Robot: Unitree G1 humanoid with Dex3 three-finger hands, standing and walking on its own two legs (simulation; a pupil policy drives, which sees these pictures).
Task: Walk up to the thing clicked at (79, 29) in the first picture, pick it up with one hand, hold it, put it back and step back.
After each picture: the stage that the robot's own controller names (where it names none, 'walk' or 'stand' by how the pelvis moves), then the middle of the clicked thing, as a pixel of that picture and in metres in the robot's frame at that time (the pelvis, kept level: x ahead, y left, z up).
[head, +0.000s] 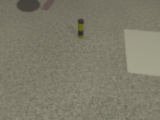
stand; (80, 29) +1.53 +0.04 -0.66
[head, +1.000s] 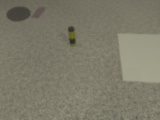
walk; (72, 37) +1.40 +0.24 -0.65
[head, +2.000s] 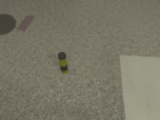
walk; (63, 63) +0.91 +0.26 -0.64
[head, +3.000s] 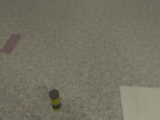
walk; (55, 101) +0.57 +0.20 -0.64
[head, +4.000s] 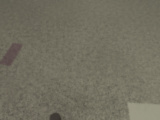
stand; out of the picture +0.39 +0.20 -0.64
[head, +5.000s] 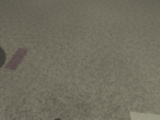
stand; out of the picture +0.39 +0.18 -0.66
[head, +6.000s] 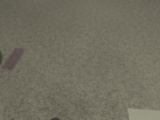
stand; out of the picture +0.39 +0.20 -0.66
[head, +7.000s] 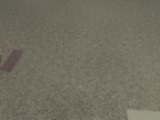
stand; out of the picture +0.37 +0.21 -0.66
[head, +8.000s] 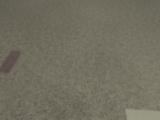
stand; out of the picture +0.37 +0.21 -0.66
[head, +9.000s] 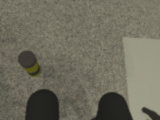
go down; (31, 65) +0.43 +0.23 -0.36
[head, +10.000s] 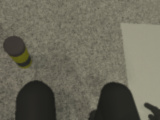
go down; (20, 55) +0.43 +0.26 -0.27
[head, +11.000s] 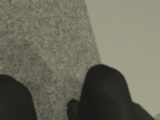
close in; out of the picture +0.42 +0.31 -0.16
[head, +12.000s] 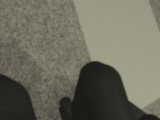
close; out of the picture +0.41 +0.31 -0.16
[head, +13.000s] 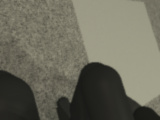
lift; out of the picture +0.39 +0.31 -0.16
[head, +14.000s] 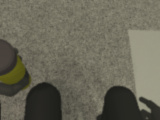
lift; (11, 71) +0.33 +0.24 -0.01
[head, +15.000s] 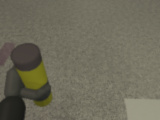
hold; (36, 80) +0.33 +0.16 +0.07
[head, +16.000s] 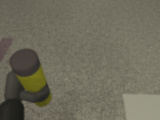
hold; (35, 82) +0.33 +0.17 +0.04
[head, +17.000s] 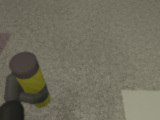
crouch; (34, 84) +0.33 +0.17 +0.01
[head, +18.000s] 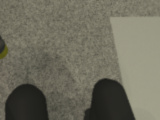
lower; out of the picture +0.46 +0.27 -0.06
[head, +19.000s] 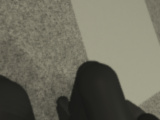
lower; out of the picture +0.41 +0.33 -0.16
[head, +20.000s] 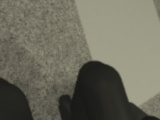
lower; out of the picture +0.41 +0.33 -0.16
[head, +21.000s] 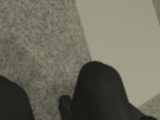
lower; out of the picture +0.41 +0.33 -0.16
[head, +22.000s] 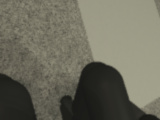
lower; out of the picture +0.40 +0.32 -0.16
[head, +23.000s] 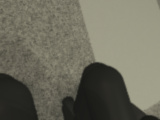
open; out of the picture +0.40 +0.30 -0.16
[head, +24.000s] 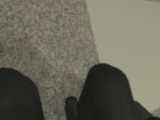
stand; out of the picture +0.39 +0.30 -0.16
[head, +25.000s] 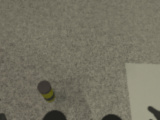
stand; (47, 92) +0.41 +0.21 -0.47
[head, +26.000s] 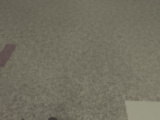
stand; out of the picture +0.37 +0.19 -0.60
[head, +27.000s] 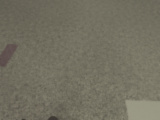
stand; out of the picture +0.38 +0.20 -0.60
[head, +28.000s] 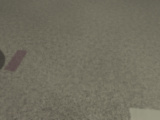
stand; out of the picture +0.39 +0.17 -0.65
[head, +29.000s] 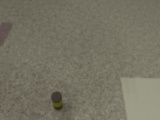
walk; (57, 102) +0.46 +0.15 -0.64
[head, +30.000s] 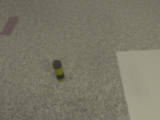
walk; (59, 71) +0.74 +0.26 -0.63
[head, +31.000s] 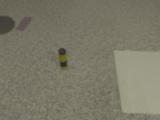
stand; (63, 59) +1.03 +0.23 -0.64
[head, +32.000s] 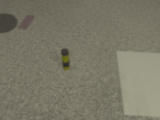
stand; (65, 59) +1.01 +0.20 -0.66
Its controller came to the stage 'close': yes
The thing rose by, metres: 0.67
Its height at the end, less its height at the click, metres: +0.00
